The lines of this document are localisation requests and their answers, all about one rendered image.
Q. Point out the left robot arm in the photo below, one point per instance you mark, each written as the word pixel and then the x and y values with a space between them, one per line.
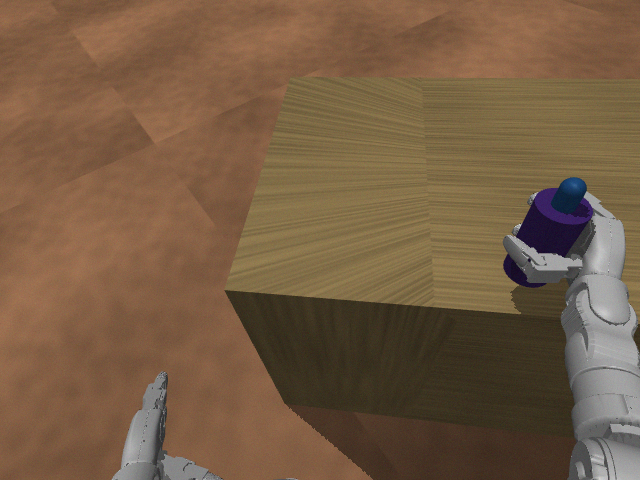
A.
pixel 138 471

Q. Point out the bottle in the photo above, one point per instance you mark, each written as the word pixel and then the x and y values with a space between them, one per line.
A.
pixel 553 223

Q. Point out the right robot arm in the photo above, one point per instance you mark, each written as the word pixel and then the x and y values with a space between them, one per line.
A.
pixel 603 365

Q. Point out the left robot hand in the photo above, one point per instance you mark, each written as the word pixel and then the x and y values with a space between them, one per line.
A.
pixel 146 436

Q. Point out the right robot hand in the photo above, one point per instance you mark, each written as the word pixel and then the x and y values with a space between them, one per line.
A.
pixel 599 249

